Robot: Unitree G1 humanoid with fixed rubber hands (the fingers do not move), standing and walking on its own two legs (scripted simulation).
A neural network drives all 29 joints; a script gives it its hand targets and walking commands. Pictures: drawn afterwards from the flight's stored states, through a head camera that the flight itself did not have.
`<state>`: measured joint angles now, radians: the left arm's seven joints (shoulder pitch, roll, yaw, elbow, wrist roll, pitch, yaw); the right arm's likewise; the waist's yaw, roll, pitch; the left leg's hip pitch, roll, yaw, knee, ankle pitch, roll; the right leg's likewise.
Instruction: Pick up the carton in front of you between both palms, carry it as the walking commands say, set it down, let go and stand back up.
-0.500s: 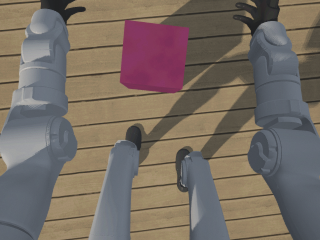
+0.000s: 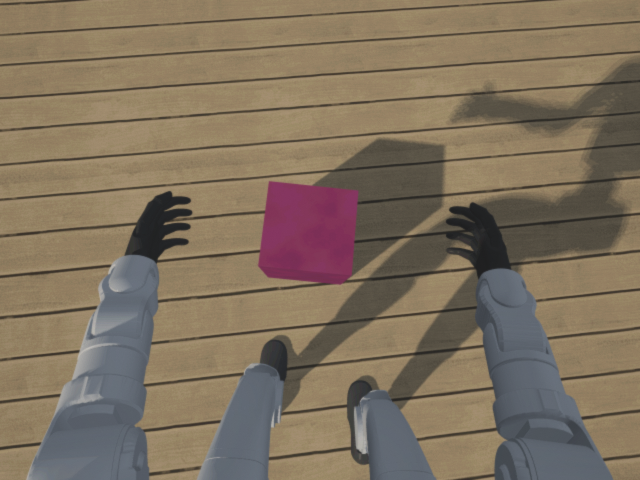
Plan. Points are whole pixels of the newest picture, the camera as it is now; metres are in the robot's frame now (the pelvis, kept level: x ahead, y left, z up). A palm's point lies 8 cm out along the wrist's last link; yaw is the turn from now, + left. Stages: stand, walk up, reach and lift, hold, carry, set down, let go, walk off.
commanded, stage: let go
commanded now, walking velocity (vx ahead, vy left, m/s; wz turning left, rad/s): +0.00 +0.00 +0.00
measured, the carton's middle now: (308, 238) +0.48 +0.04 -0.59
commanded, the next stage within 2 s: stand in 0.88 s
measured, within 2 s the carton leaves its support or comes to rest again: neither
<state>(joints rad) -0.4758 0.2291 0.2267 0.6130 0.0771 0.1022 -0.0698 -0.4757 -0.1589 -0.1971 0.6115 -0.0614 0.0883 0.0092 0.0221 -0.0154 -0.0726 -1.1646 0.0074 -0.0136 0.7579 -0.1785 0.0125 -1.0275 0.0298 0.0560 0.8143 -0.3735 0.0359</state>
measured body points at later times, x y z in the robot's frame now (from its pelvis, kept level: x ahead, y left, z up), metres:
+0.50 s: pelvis +0.04 -0.02 +0.06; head +0.08 -0.01 +0.50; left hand +0.20 +0.22 -0.03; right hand +0.22 -0.25 -0.02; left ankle +0.07 +0.11 -0.68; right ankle -0.02 -0.14 -0.68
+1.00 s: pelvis +0.05 -0.01 +0.05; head +0.05 +0.00 +0.50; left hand +0.20 +0.26 -0.04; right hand +0.21 -0.27 -0.03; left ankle +0.07 +0.11 -0.68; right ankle -0.02 -0.14 -0.68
